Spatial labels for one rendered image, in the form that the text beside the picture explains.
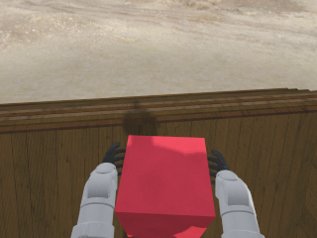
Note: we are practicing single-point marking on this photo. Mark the robot right hand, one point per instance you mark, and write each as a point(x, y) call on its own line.
point(221, 164)

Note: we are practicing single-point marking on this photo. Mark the carton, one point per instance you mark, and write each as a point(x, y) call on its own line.
point(165, 188)

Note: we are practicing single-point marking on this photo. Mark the robot right forearm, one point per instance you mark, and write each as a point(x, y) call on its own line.
point(239, 219)

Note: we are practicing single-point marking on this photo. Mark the robot left hand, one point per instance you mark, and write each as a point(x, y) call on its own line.
point(109, 156)

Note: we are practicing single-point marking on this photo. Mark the robot left forearm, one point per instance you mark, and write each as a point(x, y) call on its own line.
point(95, 219)

